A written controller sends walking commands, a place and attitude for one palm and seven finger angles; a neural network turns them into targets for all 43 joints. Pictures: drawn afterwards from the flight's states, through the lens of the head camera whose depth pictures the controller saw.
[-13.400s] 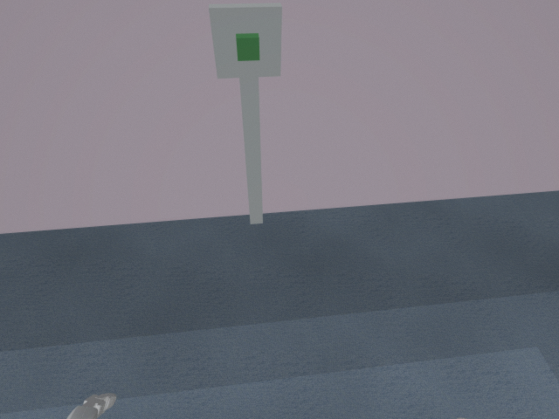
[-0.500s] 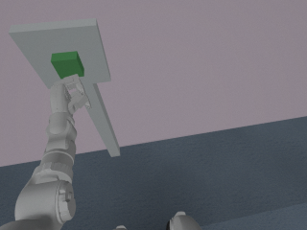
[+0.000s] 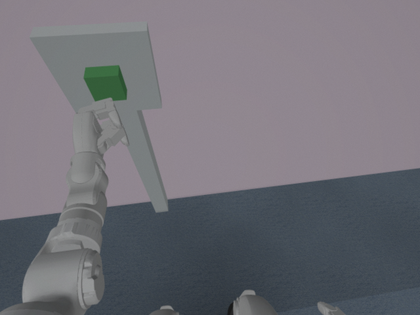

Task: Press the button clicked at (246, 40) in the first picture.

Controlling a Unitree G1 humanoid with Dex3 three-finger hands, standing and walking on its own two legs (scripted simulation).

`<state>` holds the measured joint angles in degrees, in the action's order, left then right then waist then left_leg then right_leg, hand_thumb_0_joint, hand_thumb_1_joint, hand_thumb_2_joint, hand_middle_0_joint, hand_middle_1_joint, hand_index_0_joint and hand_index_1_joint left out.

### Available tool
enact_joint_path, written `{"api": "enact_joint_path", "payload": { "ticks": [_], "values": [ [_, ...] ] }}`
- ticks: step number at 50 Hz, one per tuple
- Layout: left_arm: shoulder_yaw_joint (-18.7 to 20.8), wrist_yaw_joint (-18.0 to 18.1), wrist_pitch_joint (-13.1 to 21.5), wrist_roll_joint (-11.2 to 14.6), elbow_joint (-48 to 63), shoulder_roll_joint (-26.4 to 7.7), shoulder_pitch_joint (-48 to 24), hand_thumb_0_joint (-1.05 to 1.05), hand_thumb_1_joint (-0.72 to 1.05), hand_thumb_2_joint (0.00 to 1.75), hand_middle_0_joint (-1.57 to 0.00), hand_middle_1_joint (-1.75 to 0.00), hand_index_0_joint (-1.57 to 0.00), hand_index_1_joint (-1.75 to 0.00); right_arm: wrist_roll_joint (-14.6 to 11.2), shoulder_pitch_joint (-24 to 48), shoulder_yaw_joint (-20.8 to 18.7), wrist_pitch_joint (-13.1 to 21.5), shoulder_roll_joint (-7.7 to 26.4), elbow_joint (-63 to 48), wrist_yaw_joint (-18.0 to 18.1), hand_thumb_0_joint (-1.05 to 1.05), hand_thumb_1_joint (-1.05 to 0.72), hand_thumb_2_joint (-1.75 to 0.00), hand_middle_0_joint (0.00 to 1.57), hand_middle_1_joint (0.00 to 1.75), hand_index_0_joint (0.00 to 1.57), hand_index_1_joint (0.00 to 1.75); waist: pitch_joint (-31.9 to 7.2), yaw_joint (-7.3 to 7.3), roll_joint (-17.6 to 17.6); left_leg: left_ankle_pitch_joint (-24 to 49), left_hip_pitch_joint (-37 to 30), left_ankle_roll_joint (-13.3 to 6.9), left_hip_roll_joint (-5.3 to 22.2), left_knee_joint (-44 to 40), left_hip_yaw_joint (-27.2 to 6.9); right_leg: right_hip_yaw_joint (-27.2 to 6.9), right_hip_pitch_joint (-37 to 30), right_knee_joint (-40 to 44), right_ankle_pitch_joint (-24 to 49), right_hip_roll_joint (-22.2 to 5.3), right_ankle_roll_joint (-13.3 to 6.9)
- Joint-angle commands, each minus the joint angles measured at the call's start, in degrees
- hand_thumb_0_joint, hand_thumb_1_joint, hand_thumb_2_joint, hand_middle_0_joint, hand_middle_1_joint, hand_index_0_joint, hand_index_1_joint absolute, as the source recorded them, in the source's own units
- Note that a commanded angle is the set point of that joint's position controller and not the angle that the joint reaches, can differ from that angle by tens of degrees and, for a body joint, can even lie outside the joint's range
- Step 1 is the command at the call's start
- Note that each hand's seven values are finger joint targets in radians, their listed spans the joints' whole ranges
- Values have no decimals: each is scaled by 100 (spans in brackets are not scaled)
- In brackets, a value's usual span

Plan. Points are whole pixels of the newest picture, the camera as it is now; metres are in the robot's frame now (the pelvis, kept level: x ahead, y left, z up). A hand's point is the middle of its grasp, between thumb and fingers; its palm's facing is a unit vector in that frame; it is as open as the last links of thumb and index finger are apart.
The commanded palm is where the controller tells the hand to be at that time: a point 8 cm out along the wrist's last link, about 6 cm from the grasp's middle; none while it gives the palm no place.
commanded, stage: aim a knuckle at the button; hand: left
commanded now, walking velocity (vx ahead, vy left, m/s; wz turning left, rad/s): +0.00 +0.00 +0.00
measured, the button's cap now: (107, 83) +0.54 +0.20 +0.11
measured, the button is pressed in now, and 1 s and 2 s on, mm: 0 2 11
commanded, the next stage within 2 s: press the button with the knuckle in 0.38 s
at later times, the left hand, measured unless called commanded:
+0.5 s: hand (131, 130) +0.44 +0.15 +0.07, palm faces +0.12 -0.99 -0.02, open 3.1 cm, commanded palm +0.41 +0.20 +0.08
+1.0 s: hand (130, 114) +0.48 +0.15 +0.08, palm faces +0.12 -0.99 -0.01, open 2.9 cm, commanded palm +0.45 +0.21 +0.08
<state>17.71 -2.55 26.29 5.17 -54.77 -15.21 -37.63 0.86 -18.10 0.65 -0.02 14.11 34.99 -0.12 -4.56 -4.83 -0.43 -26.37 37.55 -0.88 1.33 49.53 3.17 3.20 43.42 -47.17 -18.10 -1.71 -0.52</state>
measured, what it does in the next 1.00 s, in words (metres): stands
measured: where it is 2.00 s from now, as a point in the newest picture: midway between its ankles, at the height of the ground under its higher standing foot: outside the picture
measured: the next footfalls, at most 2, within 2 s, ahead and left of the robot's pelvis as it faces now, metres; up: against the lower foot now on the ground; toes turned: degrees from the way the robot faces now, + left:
none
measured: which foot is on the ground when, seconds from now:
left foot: down 0.00-1.00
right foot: down 0.00-1.00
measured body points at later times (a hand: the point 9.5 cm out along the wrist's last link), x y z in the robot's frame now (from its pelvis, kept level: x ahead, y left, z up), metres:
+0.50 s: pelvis +0.01 +0.00 +0.00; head +0.09 +0.00 +0.45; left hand +0.43 +0.20 +0.08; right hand +0.07 -0.25 -0.12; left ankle -0.03 +0.11 -0.70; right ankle +0.05 -0.12 -0.70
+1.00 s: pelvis +0.00 -0.01 +0.00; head +0.10 -0.01 +0.44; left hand +0.47 +0.21 +0.08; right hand +0.03 -0.27 -0.13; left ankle -0.03 +0.11 -0.70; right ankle +0.05 -0.12 -0.70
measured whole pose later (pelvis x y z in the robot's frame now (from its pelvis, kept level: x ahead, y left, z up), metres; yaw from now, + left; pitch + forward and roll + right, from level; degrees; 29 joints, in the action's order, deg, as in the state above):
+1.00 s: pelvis +0.00 -0.01 +0.00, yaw +0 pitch +16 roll +0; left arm 19.5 -3.1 25.8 4.6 -63.1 -17.9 -46.1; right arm 1.4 -21.0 0.7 -0.9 15.1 37.2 0.0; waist -4.8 -6.4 -1.0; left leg -26.1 39.8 -0.4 1.5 49.8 2.6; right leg 3.6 45.7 -47.6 -18.1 -1.5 -1.0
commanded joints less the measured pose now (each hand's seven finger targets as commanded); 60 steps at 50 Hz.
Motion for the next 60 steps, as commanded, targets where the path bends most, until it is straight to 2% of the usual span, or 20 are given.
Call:
{"api": "enact_joint_path", "payload": {
  "ticks": [1,2,3,5,8,10,12,16,20,23,28,30,32,37,42,45,49,51,57,60],
  "values": [
    [-78,-67,273,109,1167,-1032,-2551,0,90,90,-130,-150,-130,-150,-40,-562,-306,120,874,-412,90,0,-90,-90,20,30,20,30,-2313,-126,-208,1807,-619,38,-125,-681,-292,-172,-1771,361,1540,233,-75],
    [-277,-101,231,159,1242,-768,-2635,0,90,90,-130,-150,-130,-150,-40,-563,-297,137,854,-411,85,0,-90,-90,20,30,20,30,-2345,-163,-368,1884,-743,57,-125,-682,-305,-151,-1683,362,1551,239,-78],
    [-261,-113,189,217,1144,-708,-2574,0,90,90,-130,-150,-130,-150,-40,-595,-302,143,859,-387,82,0,-90,-90,20,30,20,30,-2312,-156,-172,1901,-733,60,-112,-681,-328,-121,-1671,381,1539,249,-78],
    [-117,-111,140,256,978,-855,-2412,0,90,90,-130,-150,-130,-150,-32,-640,-301,136,908,-378,98,0,-90,-90,20,30,20,30,-2273,-136,117,1933,-597,50,-106,-691,-351,-103,-1749,362,1575,261,-75],
    [-160,-39,185,219,1228,-742,-2331,0,90,90,-130,-150,-130,-150,-11,-679,-319,146,868,-387,52,0,-90,-90,20,30,20,30,-2387,-51,-38,2245,-713,62,-110,-667,-325,-104,-1775,322,1790,249,-74],
    [-30,46,226,179,1366,-896,-2045,0,90,90,-130,-150,-130,-150,18,-712,-323,140,885,-427,17,0,-90,-90,20,30,20,30,-2474,53,-74,2508,-732,85,-99,-660,-353,-87,-1844,262,1904,253,-91],
    [-256,116,227,117,1515,-619,-1997,0,90,90,-130,-150,-130,-150,6,-679,-325,131,823,-443,-30,0,-90,-90,20,30,20,30,-2372,30,-279,2638,-812,105,-85,-664,-323,-82,-1748,279,1938,246,-82],
    [-33,261,168,71,1638,-840,-1717,0,90,90,-130,-150,-130,-150,8,-687,-357,100,848,-499,-34,0,-90,-90,20,30,20,30,-2375,92,89,2478,-640,64,-91,-719,-270,-112,-2023,315,2005,255,-73],
    [-55,346,178,70,1949,-817,-1702,0,90,90,-130,-150,-130,-150,-2,-633,-353,118,819,-510,-16,0,-90,-90,20,30,20,30,-2327,95,-6,2453,-679,59,-92,-760,-234,-141,-2134,374,2064,242,-81],
    [-278,351,176,48,1997,-603,-1873,0,90,90,-130,-150,-130,-150,-18,-581,-350,142,792,-459,4,0,-90,-90,20,30,20,30,-2189,1,-73,2176,-708,57,-96,-797,-216,-139,-2033,435,1891,239,-64],
    [-290,338,151,20,1611,-694,-2402,0,90,90,-130,-150,-130,-150,-18,-572,-321,180,816,-322,72,0,-90,-90,20,30,20,30,-2018,-138,24,1715,-591,43,-122,-817,-261,-163,-1905,501,1550,224,-52],
    [-86,307,118,18,1223,-956,-2565,0,90,90,-130,-150,-130,-150,-21,-597,-302,177,850,-277,112,0,-90,-90,20,30,20,30,-1879,-170,215,1431,-368,14,-154,-822,-248,-203,-1943,558,1376,206,-42],
    [-52,257,110,-22,913,-1031,-2665,0,90,90,-130,-150,-130,-150,-16,-588,-267,169,848,-274,132,0,-90,-90,20,30,20,30,-1878,-151,93,1375,-272,13,-184,-820,-239,-218,-1935,522,1339,186,-52],
    [161,124,253,-19,675,-1319,-2902,0,90,90,-130,-150,-130,-150,28,-666,-261,161,866,-274,119,0,-90,-90,20,30,20,30,-2303,-140,-27,1648,-247,1,-206,-647,-216,-274,-2041,387,1687,181,-46],
    [0,-14,341,17,561,-1129,-3062,0,90,90,-130,-150,-130,-150,43,-809,-309,130,894,-245,64,0,-90,-90,20,30,20,30,-2531,-232,-173,2064,-499,28,-158,-531,-277,-211,-1779,281,1872,224,-54],
    [229,-9,240,58,246,-1399,-3131,0,90,90,-130,-150,-130,-150,44,-901,-299,78,964,-228,66,0,-90,-90,20,30,20,30,-2302,-277,212,1769,-136,-10,-172,-561,-262,-241,-1894,359,1756,227,-26],
    [304,26,189,-47,155,-1624,-3518,0,90,90,-130,-150,-130,-150,46,-947,-280,34,971,-211,76,0,-90,-90,20,30,20,30,-2196,-357,98,1418,70,-40,-191,-560,-232,-297,-1799,418,1461,210,6],
    [524,52,219,-110,107,-1988,-3718,0,90,90,-130,-150,-130,-150,63,-1024,-277,16,1005,-190,100,0,-90,-90,20,30,20,30,-2253,-383,156,1353,156,-61,-195,-546,-266,-331,-1834,412,1389,210,13],
    [457,-51,262,-98,-61,-2016,-4072,0,90,90,-130,-150,-130,-150,79,-1090,-239,20,1013,-158,97,0,-90,-90,20,30,20,30,-2398,-501,-288,1323,73,-43,-191,-465,-304,-321,-1573,376,1264,227,-4],
    [588,-39,223,-85,-287,-2242,-4389,0,90,90,-130,-150,-130,-150,84,-1150,-224,42,1090,-138,125,0,-90,-90,20,30,20,30,-2163,-631,30,923,316,-78,-175,-470,-359,-330,-1412,463,819,235,17]
  ]
}}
